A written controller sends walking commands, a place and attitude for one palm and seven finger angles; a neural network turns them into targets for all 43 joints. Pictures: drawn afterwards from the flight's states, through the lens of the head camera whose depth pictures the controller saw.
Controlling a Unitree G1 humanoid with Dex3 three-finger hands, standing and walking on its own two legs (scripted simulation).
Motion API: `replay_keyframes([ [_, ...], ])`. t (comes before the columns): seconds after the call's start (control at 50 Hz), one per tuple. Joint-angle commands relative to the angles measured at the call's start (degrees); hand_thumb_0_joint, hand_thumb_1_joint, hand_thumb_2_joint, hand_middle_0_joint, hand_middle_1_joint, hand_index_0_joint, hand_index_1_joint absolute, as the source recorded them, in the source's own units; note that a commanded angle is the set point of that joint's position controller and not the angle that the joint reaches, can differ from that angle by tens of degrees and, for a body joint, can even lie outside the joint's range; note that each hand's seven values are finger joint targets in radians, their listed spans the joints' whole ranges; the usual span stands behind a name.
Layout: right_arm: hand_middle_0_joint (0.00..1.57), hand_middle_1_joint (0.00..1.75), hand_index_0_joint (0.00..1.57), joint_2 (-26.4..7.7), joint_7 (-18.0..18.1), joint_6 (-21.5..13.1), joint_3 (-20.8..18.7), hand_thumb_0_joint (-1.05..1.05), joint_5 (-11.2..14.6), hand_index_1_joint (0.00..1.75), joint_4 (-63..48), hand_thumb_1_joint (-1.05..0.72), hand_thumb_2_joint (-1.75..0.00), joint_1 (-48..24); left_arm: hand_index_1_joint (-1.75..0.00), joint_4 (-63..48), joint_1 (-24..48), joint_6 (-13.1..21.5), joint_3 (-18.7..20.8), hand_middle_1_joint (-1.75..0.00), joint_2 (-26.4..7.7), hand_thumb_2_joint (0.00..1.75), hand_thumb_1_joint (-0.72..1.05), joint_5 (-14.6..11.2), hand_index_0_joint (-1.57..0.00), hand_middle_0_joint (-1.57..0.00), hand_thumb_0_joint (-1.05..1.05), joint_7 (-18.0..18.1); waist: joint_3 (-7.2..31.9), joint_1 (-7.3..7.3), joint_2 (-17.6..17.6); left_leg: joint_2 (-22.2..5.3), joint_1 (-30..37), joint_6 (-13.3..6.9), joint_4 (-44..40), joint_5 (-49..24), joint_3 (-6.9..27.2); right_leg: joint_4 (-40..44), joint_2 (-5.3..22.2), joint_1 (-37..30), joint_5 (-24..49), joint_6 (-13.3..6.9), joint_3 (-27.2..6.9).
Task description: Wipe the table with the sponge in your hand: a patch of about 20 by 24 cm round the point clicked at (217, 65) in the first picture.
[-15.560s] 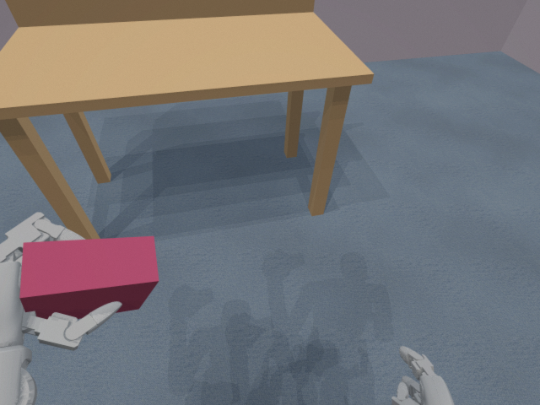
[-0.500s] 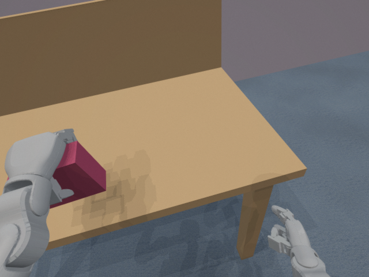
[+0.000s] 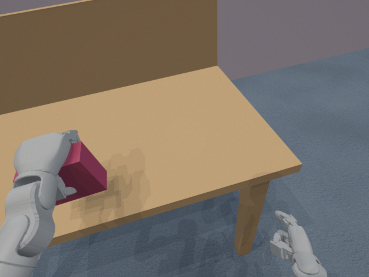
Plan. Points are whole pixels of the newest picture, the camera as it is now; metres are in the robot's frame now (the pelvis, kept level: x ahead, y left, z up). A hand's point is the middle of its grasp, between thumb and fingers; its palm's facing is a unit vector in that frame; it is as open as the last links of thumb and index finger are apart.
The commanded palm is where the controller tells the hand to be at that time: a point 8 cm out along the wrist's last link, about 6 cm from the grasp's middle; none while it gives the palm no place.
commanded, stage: move the sponge above the wiping area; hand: left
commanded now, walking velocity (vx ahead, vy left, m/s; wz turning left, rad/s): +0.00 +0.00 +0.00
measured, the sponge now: (71, 180) +0.25 +0.30 +0.11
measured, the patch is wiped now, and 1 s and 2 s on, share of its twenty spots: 0.00 0.00 0.00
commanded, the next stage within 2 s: lower the sponge onto the table in 1.90 s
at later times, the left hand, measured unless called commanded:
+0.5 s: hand (63, 169) +0.26 +0.31 +0.13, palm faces +0.08 -0.07 -0.99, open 9.6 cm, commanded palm +0.22 +0.30 +0.20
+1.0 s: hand (61, 179) +0.25 +0.32 +0.11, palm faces +0.04 -0.10 -0.99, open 9.6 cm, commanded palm +0.22 +0.31 +0.18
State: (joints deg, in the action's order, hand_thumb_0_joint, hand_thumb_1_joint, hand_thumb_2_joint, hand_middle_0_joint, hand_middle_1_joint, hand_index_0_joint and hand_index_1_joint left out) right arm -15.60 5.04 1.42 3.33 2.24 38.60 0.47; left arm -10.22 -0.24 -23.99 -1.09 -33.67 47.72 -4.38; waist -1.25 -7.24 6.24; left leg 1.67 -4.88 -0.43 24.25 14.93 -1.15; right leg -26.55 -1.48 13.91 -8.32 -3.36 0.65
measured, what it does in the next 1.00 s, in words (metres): stands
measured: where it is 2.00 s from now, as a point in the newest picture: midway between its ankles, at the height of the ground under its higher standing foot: outside the picture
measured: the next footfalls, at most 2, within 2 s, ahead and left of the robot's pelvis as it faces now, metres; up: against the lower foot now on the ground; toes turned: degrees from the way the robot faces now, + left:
none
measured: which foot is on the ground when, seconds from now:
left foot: down 0.00-1.00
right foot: down 0.00-1.00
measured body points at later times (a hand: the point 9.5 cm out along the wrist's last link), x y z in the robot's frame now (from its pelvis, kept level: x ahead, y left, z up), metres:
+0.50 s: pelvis +0.02 +0.02 +0.00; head +0.01 -0.03 +0.45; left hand +0.25 +0.31 +0.18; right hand +0.28 -0.17 -0.08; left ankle -0.01 +0.12 -0.74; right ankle +0.07 -0.08 -0.74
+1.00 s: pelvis +0.03 +0.03 +0.00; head +0.02 -0.01 +0.45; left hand +0.24 +0.32 +0.17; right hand +0.29 -0.16 -0.07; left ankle -0.01 +0.12 -0.74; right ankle +0.07 -0.08 -0.74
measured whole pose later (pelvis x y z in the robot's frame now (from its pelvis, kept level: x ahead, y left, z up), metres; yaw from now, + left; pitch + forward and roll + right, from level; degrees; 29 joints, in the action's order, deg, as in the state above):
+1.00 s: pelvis +0.03 +0.03 +0.00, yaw +0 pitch -3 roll +0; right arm -15.2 2.8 3.1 3.1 1.7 37.3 1.2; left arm -16.3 -9.7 -24.3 -2.8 -30.6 50.2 -3.2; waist -0.5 -8.6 5.7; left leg 2.2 -2.0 -2.4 21.3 16.2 -0.8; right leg -22.4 -1.1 10.3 -9.0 -1.5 0.5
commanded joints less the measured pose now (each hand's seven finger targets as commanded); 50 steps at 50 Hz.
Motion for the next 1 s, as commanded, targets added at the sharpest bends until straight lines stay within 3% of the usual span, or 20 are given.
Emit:
replay_keyframes([
  [0.0, 0.20, 0.30, 0.20, -5.34, 0.20, -2.98, -2.06, 0.00, 0.27, 0.30, -10.74, -0.90, -0.90, -13.58, -1.60, -7.60, 14.99, -0.73, 10.54, -1.60, -15.77, 1.30, 0.10, 1.99, -1.20, -1.20, 0.00, 2.65, 10.75, -0.63, -4.55, 0.30, -8.68, -1.21, -4.85, -3.99, 4.60, 5.88, 3.41, -12.34, -8.71, -0.93, -9.86],
  [0.02, 0.20, 0.30, 0.20, -5.22, 0.22, -3.36, -1.71, 0.00, 0.53, 0.30, -10.80, -0.90, -0.90, -15.15, -1.60, -7.55, 15.55, -0.84, 12.48, -1.60, -17.78, 1.30, 0.10, 2.39, -1.20, -1.20, 0.00, 2.74, 9.70, -0.70, -4.27, 0.40, -8.33, -1.20, -4.38, -3.48, 4.59, 6.53, 2.71, -11.08, -10.75, -1.49, -11.95],
  [0.04, 0.20, 0.30, 0.20, -5.48, 0.32, -3.32, -1.94, 0.00, 0.16, 0.30, -11.31, -0.90, -0.90, -13.98, -1.60, -6.96, 15.32, -0.78, 10.09, -1.60, -15.28, 1.30, 0.10, 1.99, -1.20, -1.20, 0.00, 2.33, 10.76, -0.44, -4.25, 0.12, -9.07, -1.33, -3.99, -4.02, 4.07, 5.66, 3.44, -12.52, -8.83, -1.22, -10.05],
  [0.12, 0.20, 0.30, 0.20, -4.44, 0.23, -4.02, -1.55, 0.00, 0.62, 0.30, -11.80, -0.90, -0.90, -15.12, -1.60, -11.75, 15.72, 1.43, 10.33, -1.60, -15.35, 1.30, 0.10, 2.21, -1.20, -1.20, 0.00, 1.77, 12.19, -0.55, -1.39, 0.30, -6.06, -1.50, -4.33, -6.28, 5.09, 5.52, 2.42, -12.09, -6.05, -1.64, -10.53],
  [0.14, 0.20, 0.30, 0.20, -4.87, 0.34, -4.23, -1.96, 0.00, 0.01, 0.30, -11.67, -0.90, -0.90, -12.83, -1.60, -10.74, 14.15, 1.89, 9.58, -1.60, -14.15, 1.30, 0.10, 1.90, -1.20, -1.20, 0.00, 1.87, 12.86, -0.51, -2.08, -0.04, -6.70, -1.63, -4.07, -7.05, 4.59, 4.73, 2.97, -13.25, -4.14, -1.41, -8.45],
  [0.26, 0.20, 0.30, 0.20, -4.70, 0.20, -4.43, -2.21, 0.00, 0.04, 0.30, -10.64, -0.90, -0.90, -11.24, -1.60, -11.67, 14.75, 3.57, 9.69, -1.60, -13.57, 1.30, 0.10, 2.84, -1.20, -1.20, 0.00, 3.64, 12.59, -0.20, -2.49, -0.25, -5.18, -1.25, -5.29, -9.57, 5.37, 5.35, 2.41, -12.69, -1.52, -1.45, -7.87],
  [0.32, 0.20, 0.30, 0.20, -4.37, -0.14, -4.35, -1.98, 0.00, 0.27, 0.30, -10.95, -0.90, -0.90, -14.07, -1.60, -12.58, 13.92, 2.40, 10.77, -1.60, -13.96, 1.30, 0.10, 3.20, -1.20, -1.20, 0.00, 4.66, 11.90, -1.20, -1.07, -0.15, -4.47, -1.11, -5.69, -10.86, 5.77, 5.46, 1.65, -12.93, -0.75, -2.22, -9.26],
  [0.46, 0.20, 0.30, 0.20, -4.64, -1.02, -3.23, -2.09, 0.00, 0.17, 0.30, -10.96, -0.90, -0.90, -12.17, -1.60, -13.36, 10.62, -0.18, 6.77, -1.60, -9.96, 1.30, 0.10, 3.58, -1.20, -1.20, 0.00, 3.78, 12.94, -0.44, -2.53, -0.29, -3.88, -1.19, -6.07, -15.31, 5.40, 5.02, 1.89, -14.35, 4.53, -1.56, -6.55],
  [0.52, 0.20, 0.30, 0.20, -4.53, -1.39, -3.05, -1.83, 0.00, 0.10, 0.30, -11.53, -0.90, -0.90, -14.31, -1.60, -15.67, 8.17, -0.64, 9.01, -1.60, -11.96, 1.30, 0.10, 4.06, -1.20, -1.20, 0.00, 3.34, 13.04, -1.38, -2.51, -0.39, -3.05, -1.34, -5.79, -17.04, 6.00, 4.56, 1.05, -14.77, 6.14, -2.30, -8.30],
  [0.58, 0.20, 0.30, 0.20, -4.77, -1.94, -2.36, -2.42, 0.00, -0.35, 0.30, -11.67, -0.90, -0.90, -11.51, -1.60, -17.66, 5.53, 0.00, 7.11, -1.60, -9.82, 1.30, 0.10, 4.05, -1.20, -1.20, 0.00, 2.92, 13.74, -1.08, -2.52, -0.66, -2.58, -1.29, -5.55, -20.83, 5.76, 4.14, 1.41, -15.65, 9.57, -1.77, -6.05],
  [0.62, 0.20, 0.30, 0.20, -4.41, -2.12, -2.23, -1.81, 0.00, -0.04, 0.30, -11.75, -0.90, -0.90, -13.74, -1.60, -17.83, 4.40, -0.45, 9.07, -1.60, -11.36, 1.30, 0.10, 4.37, -1.20, -1.20, 0.00, 3.24, 11.89, -1.34, -2.72, -0.73, -2.54, -1.34, -5.59, -19.21, 6.20, 4.71, 0.64, -14.21, 7.81, -2.38, -8.40],
  [0.64, 0.20, 0.30, 0.20, -4.72, -2.04, -1.84, -2.08, 0.00, -0.47, 0.30, -11.60, -0.90, -0.90, -11.40, -1.60, -17.07, 5.06, -0.49, 7.75, -1.60, -9.86, 1.30, 0.10, 4.38, -1.20, -1.20, 0.00, 3.32, 12.45, -0.84, -4.02, -0.82, -3.20, -1.50, -5.37, -19.43, 5.15, 4.33, 1.25, -14.94, 8.61, -1.95, -6.04],
  [0.68, 0.20, 0.30, 0.20, -4.99, -1.97, -1.24, -2.23, 0.00, -0.38, 0.30, -11.15, -0.90, -0.90, -11.11, -1.60, -15.63, 5.78, -0.41, 8.34, -1.60, -11.00, 1.30, 0.10, 4.76, -1.20, -1.20, 0.00, 3.67, 11.45, -0.78, -3.86, -0.74, -3.42, -1.08, -6.07, -18.59, 5.69, 4.99, 1.04, -14.24, 7.11, -1.85, -6.26],
  [0.72, 0.20, 0.30, 0.20, -4.51, -1.93, -1.63, -1.77, 0.00, 0.08, 0.30, -11.65, -0.90, -0.90, -13.96, -1.60, -18.34, 7.06, -0.32, 9.40, -1.60, -12.17, 1.30, 0.10, 5.02, -1.20, -1.20, 0.00, 4.18, 11.59, -1.12, -1.58, -0.54, -2.26, -1.35, -5.90, -17.99, 6.04, 5.17, 0.35, -13.76, 6.08, -2.60, -8.78],
  [0.74, 0.20, 0.30, 0.20, -4.59, -1.84, -1.63, -2.14, 0.00, -0.43, 0.30, -11.70, -0.90, -0.90, -11.77, -1.60, -17.45, 6.65, -0.24, 7.39, -1.60, -9.68, 1.30, 0.10, 4.76, -1.20, -1.20, 0.00, 4.16, 12.92, -0.89, -1.92, -0.60, -2.54, -1.57, -5.51, -19.29, 5.02, 4.54, 1.06, -15.05, 7.89, -2.24, -6.21],
  [0.82, 0.20, 0.30, 0.20, -4.34, -2.17, -1.99, -2.04, 0.00, -0.21, 0.30, -11.87, -0.90, -0.90, -13.34, -1.60, -19.51, 2.49, 0.55, 9.63, -1.60, -11.34, 1.30, 0.10, 4.43, -1.20, -1.20, 0.00, 4.38, 12.86, -1.46, -1.95, -0.72, -1.53, -1.37, -5.32, -21.12, 6.25, 4.68, 0.46, -15.10, 9.21, -2.62, -8.59],
  [0.86, 0.20, 0.30, 0.20, -4.34, -2.26, -1.69, -2.15, 0.00, -0.23, 0.30, -11.62, -0.90, -0.90, -10.97, -1.60, -19.15, 3.27, 0.70, 5.88, -1.60, -7.96, 1.30, 0.10, 4.26, -1.20, -1.20, 0.00, 3.94, 12.12, -0.32, -1.64, -0.92, -2.05, -1.11, -5.65, -21.71, 5.69, 4.88, 1.15, -14.54, 9.18, -1.81, -6.16],
  [0.92, 0.20, 0.30, 0.20, -4.56, -2.14, -1.78, -1.93, 0.00, -0.16, 0.30, -11.58, -0.90, -0.90, -13.51, -1.60, -18.91, 4.25, 0.47, 8.07, -1.60, -10.33, 1.30, 0.10, 4.79, -1.20, -1.20, 0.00, 4.34, 10.67, -1.00, 0.22, -0.86, -2.24, -1.09, -6.27, -18.62, 6.31, 5.35, 0.25, -13.71, 6.18, -2.68, -8.14],
  [0.96, 0.20, 0.30, 0.20, -4.51, -2.05, -1.84, -2.24, 0.00, -0.28, 0.30, -11.30, -0.90, -0.90, -11.05, -1.60, -17.80, 5.03, 0.99, 5.70, -1.60, -8.20, 1.30, 0.10, 4.85, -1.20, -1.20, 0.00, 4.45, 11.07, -0.32, -1.15, -0.88, -2.70, -0.97, -6.25, -19.20, 5.95, 5.22, 0.84, -13.85, 6.36, -2.07, -6.17],
  [0.98, 0.20, 0.30, 0.20, -5.10, -1.97, -1.60, -2.76, 0.00, -0.57, 0.30, -10.85, -0.90, -0.90, -10.43, -1.60, -16.46, 3.58, 1.08, 7.33, -1.60, -9.48, 1.30, 0.10, 4.81, -1.20, -1.20, 0.00, 4.61, 11.36, -0.89, -1.57, -0.91, -2.78, -0.98, -6.22, -19.51, 5.96, 5.22, 0.66, -14.39, 6.92, -2.27, -6.06],
])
